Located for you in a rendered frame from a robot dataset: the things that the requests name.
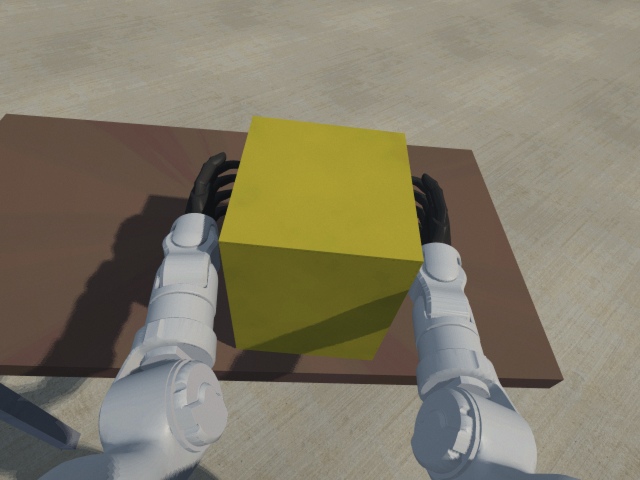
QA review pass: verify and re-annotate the carton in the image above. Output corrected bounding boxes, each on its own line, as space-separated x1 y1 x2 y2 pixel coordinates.
218 116 424 361

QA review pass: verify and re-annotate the table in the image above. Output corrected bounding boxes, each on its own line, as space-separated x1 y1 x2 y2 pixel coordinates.
0 114 564 450

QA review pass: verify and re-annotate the robot right forearm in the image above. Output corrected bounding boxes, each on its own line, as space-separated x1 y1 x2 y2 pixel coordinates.
408 243 519 414

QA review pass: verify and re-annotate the right robot upper arm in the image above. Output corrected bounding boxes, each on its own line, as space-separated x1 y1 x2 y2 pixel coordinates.
411 387 580 480

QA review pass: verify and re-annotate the left robot hand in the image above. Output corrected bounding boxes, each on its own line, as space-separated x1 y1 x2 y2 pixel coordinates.
184 152 240 222

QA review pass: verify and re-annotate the robot left forearm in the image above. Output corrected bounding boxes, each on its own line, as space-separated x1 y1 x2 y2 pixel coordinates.
98 213 220 447

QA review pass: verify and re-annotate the left robot upper arm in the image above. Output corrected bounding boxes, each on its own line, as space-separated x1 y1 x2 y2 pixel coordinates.
38 359 228 480

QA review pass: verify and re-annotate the right robot hand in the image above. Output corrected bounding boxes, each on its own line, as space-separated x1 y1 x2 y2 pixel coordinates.
411 173 451 246

